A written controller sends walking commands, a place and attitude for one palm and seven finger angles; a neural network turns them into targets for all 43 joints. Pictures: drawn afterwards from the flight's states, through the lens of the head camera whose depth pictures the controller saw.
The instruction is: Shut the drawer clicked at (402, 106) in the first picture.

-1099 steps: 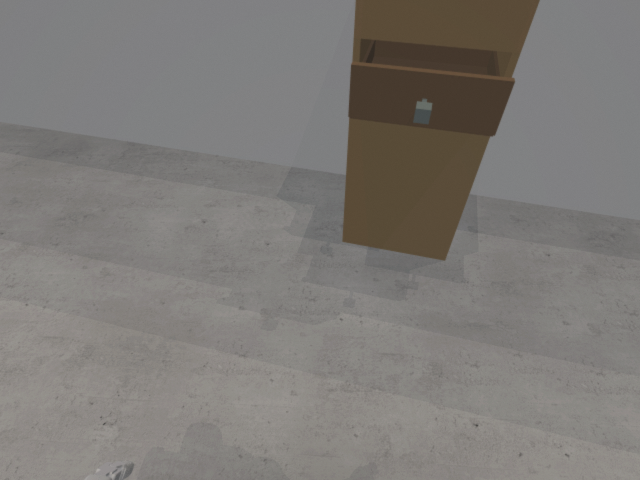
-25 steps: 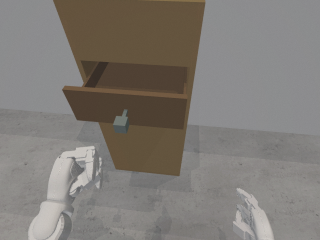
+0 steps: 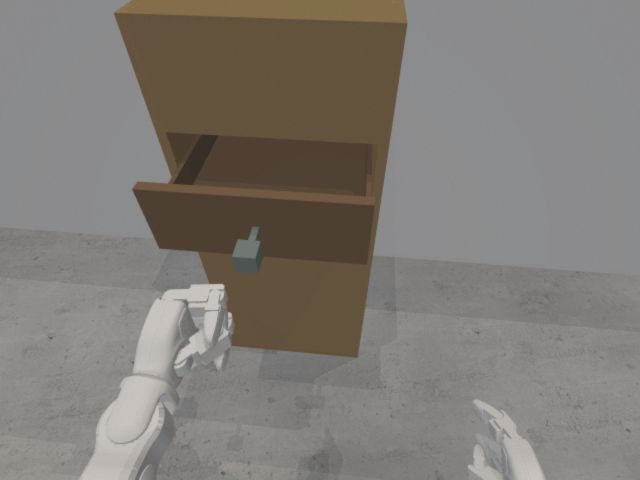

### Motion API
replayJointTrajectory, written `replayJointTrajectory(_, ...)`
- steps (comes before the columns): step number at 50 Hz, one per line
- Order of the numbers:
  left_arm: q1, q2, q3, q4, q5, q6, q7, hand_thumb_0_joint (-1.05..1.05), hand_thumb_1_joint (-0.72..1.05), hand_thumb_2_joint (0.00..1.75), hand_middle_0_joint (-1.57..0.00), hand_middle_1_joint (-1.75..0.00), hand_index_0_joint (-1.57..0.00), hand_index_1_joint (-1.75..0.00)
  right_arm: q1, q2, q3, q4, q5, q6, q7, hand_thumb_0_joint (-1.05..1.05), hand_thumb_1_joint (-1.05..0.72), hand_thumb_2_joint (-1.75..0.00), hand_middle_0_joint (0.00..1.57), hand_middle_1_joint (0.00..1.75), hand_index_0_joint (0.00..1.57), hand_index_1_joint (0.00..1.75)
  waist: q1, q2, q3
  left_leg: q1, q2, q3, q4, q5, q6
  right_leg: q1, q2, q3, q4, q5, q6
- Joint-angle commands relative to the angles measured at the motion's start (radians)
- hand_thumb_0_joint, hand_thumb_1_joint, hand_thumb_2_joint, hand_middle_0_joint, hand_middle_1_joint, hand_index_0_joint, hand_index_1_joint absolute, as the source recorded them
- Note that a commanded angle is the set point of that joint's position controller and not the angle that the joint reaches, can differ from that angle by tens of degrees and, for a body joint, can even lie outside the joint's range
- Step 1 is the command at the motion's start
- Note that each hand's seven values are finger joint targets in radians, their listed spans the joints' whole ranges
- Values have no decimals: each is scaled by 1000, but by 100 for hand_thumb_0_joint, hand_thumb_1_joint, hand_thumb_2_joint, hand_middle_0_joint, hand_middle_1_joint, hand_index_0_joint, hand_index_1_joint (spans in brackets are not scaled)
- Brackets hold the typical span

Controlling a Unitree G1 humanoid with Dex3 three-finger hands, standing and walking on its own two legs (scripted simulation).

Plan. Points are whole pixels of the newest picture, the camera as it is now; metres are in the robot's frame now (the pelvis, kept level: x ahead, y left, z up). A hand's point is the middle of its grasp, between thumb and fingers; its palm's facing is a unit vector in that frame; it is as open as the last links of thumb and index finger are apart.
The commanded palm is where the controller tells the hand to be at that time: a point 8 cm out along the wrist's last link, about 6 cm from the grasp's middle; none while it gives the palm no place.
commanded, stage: raise the hand and make a fist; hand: left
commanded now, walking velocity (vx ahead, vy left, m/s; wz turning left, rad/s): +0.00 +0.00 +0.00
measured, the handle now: (250, 247) +0.46 +0.15 +0.01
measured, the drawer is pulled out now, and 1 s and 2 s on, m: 0.16 0.16 0.15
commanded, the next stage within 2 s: bring the fist close to the handle in 0.06 s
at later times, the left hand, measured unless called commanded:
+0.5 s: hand (237, 322) +0.28 +0.12 +0.08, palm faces -0.01 -1.00 -0.05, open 3.3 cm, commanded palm +0.26 +0.18 +0.07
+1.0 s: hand (250, 312) +0.33 +0.12 +0.02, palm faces -0.03 -1.00 -0.03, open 3.3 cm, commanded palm +0.31 +0.18 +0.02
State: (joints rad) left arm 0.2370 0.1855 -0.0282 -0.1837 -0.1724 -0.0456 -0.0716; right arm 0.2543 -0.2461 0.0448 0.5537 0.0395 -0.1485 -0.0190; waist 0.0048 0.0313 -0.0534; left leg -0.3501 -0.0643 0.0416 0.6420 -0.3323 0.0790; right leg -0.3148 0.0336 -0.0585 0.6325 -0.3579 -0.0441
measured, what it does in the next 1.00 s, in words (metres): stands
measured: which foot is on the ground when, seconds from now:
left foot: down 0.00-1.00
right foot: down 0.00-1.00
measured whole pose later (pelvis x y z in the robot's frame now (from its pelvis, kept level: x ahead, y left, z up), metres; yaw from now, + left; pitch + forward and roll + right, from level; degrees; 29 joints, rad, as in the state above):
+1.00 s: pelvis +0.00 -0.03 -0.03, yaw -1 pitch +12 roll +0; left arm -0.12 0.20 0.13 0.44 -0.20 -0.38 -0.16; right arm 0.27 -0.26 0.01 0.61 0.03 -0.08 0.01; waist -0.04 0.01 -0.10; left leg -0.64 -0.03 0.05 0.84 -0.41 0.04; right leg -0.61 0.06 -0.07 0.84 -0.44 -0.08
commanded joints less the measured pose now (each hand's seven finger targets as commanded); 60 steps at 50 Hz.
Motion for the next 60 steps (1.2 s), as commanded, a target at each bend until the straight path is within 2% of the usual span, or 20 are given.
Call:
replayJointTrajectory(1, -200, 83, 95, -233, -12, -130, 35, 0, 90, 90, -140, -160, -140, -160, -104, -102, -37, -148, 0, -63, -1, 0, -90, -90, 20, 30, 20, 30, -1, -22, -141, 139, 92, -116, -106, 256, -74, -21, -15, 8, -73, 194, 10)
replayJointTrajectory(5, -175, 45, 56, -132, -15, -81, 3, 0, 90, 90, -140, -160, -140, -160, -116, -110, -39, -152, 9, -48, 2, 0, -90, -90, 20, 30, 20, 30, -9, -17, -78, 106, 81, -100, -110, 192, -66, -30, -19, 16, -96, 181, 12)
replayJointTrajectory(6, -169, 63, 66, -111, -11, -70, -4, 0, 90, 90, -140, -160, -140, -160, -112, -116, -41, -150, 10, -44, 0, 0, -90, -90, 20, 30, 20, 30, -11, -49, -71, 92, 79, -97, -106, 193, -59, -19, -21, 24, -106, 191, 13)
replayJointTrajectory(8, -174, 71, 76, -151, -19, -57, -21, 0, 90, 90, -140, -160, -140, -160, -118, -113, -43, -167, 10, -42, -1, 0, -90, -90, 20, 30, 20, 30, 3, -35, -125, 105, 70, -84, -103, 209, -54, 18, -25, 33, -105, 225, 15)
replayJointTrajectory(9, -198, 76, 77, -138, -19, -56, -26, 0, 90, 90, -140, -160, -140, -160, -116, -114, -42, -164, 10, -41, -4, 0, -90, -90, 20, 30, 20, 30, -7, -48, -125, 105, 69, -81, -95, 214, -51, 12, -25, 36, -106, 236, 18)
replayJointTrajectory(11, -235, 103, 111, -122, -25, -75, -22, 0, 90, 90, -140, -160, -140, -160, -108, -116, -42, -153, 5, -39, -9, 0, -90, -90, 20, 30, 20, 30, -15, -89, -118, 84, 68, -80, -83, 205, -46, 7, -23, 42, -107, 231, 24)
replayJointTrajectory(13, -307, 95, 116, -109, -32, -110, -15, 0, 90, 90, -140, -160, -140, -160, -112, -111, -39, -144, 3, -43, -10, 0, -90, -90, 20, 30, 20, 30, -25, -81, -116, 79, 61, -77, -74, 184, -43, -13, -24, 49, -105, 214, 26)
replayJointTrajectory(15, -299, 99, 138, -89, -37, -149, -8, 0, 90, 90, -140, -160, -140, -160, -112, -106, -39, -138, -2, -50, -6, 0, -90, -90, 20, 30, 20, 30, -13, -48, -135, 72, 57, -72, -63, 190, -46, -7, -26, 54, -91, 225, 25)
replayJointTrajectory(16, -301, 136, 166, -60, -33, -165, -3, 0, 90, 90, -140, -160, -140, -160, -103, -111, -41, -127, -3, -47, -5, 0, -90, -90, 20, 30, 20, 30, -16, -58, -130, 54, 58, -69, -52, 187, -43, -12, -27, 63, -92, 223, 28)
replayJointTrajectory(19, -318, 109, 144, 0, -31, -203, -21, 0, 90, 90, -140, -160, -140, -160, -100, -109, -43, -122, -2, -47, 3, 0, -90, -90, 20, 30, 20, 30, -18, -14, -158, 41, 50, -61, -31, 190, -46, -12, -33, 74, -73, 251, 28)
replayJointTrajectory(23, -354, 119, 144, 107, -36, -220, -58, 0, 90, 90, -140, -160, -140, -160, -82, -123, -50, -112, 1, -37, 3, 0, -90, -90, 20, 30, 20, 30, -33, -63, -165, -19, 44, -57, 3, 177, -43, -10, -47, 106, -66, 295, 47)
replayJointTrajectory(26, -352, 149, 182, 141, -46, -242, -77, 0, 90, 90, -140, -160, -140, -160, -80, -129, -55, -113, 4, -33, 2, 0, -90, -90, 20, 30, 20, 30, -22, -68, -191, -57, 42, -55, 23, 179, -44, 15, -60, 131, -53, 339, 61)
replayJointTrajectory(27, -373, 125, 164, 137, -50, -251, -84, 0, 90, 90, -140, -160, -140, -160, -79, -126, -55, -115, 3, -31, 2, 0, -90, -90, 20, 30, 20, 30, -24, -67, -216, -53, 40, -52, 25, 189, -43, 22, -63, 130, -43, 369, 63)
replayJointTrajectory(31, -448, 168, 210, 202, -58, -297, -78, 0, 90, 90, -140, -160, -140, -160, -69, -131, -58, -97, 3, -22, -3, 0, -90, -90, 20, 30, 20, 30, -35, -100, -193, -113, 43, -53, 50, 154, -43, -8, -67, 154, -36, 332, 76)
replayJointTrajectory(35, -510, 157, 205, 257, -51, -346, -78, 0, 90, 90, -140, -160, -140, -160, -56, -129, -65, -82, 1, -17, 3, 0, -90, -90, 20, 30, 20, 30, -35, -31, -240, -114, 41, -47, 72, 167, -45, -35, -63, 144, 6, 341, 63)
replayJointTrajectory(39, -541, 138, 182, 317, -44, -371, -86, 0, 90, 90, -140, -160, -140, -160, -32, -135, -75, -75, -2, -7, 8, 0, -90, -90, 20, 30, 20, 30, -41, -28, -286, -116, 44, -50, 98, 190, -43, -65, -54, 130, 43, 362, 60)
replayJointTrajectory(43, -499, 174, 236, 378, -50, -382, -93, 0, 90, 90, -140, -160, -140, -160, -12, -143, -81, -76, -4, 14, 11, 0, -90, -90, 20, 30, 20, 30, -27, -78, -331, -177, 42, -45, 118, 211, -44, -25, -64, 143, 75, 465, 76)
replayJointTrajectory(48, -608, 145, 207, 435, -41, -413, -84, 0, 90, 90, -140, -160, -140, -160, 1, -138, -84, -63, -7, 30, 15, 0, -90, -90, 20, 30, 20, 30, -49, -59, -300, -196, 50, -48, 147, 193, -43, -131, -44, 117, 109, 372, 56)
replayJointTrajectory(53, -680, 181, 233, 475, -31, -463, -81, 0, 90, 90, -140, -160, -140, -160, 21, -141, -89, -52, -16, 41, 17, 0, -90, -90, 20, 30, 20, 30, -54, -52, -368, -231, 54, -55, 194, 194, -43, -167, -34, 119, 158, 341, 48)
replayJointTrajectory(60, -705, 159, 214, 497, -37, -474, -96, 0, 90, 90, -140, -160, -140, -160, 35, -144, -96, -67, -17, 57, 25, 0, -90, -90, 20, 30, 20, 30, -45, 6, -443, -207, 61, -65, 224, 234, -49, -221, -17, 92, 206, 312, 30)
